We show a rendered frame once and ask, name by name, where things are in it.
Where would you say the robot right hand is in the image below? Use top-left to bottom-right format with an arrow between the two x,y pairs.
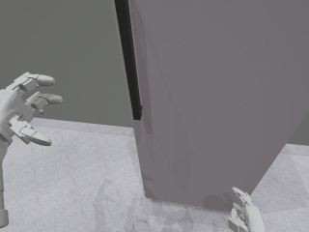
228,187 -> 267,232

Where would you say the handle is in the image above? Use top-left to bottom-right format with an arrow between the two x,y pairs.
114,0 -> 143,121

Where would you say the fridge door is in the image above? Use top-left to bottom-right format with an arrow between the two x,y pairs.
112,0 -> 309,212

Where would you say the left robot forearm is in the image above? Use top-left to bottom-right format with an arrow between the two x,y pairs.
0,126 -> 13,229

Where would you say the robot left hand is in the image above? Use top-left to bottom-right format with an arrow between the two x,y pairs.
0,72 -> 64,146

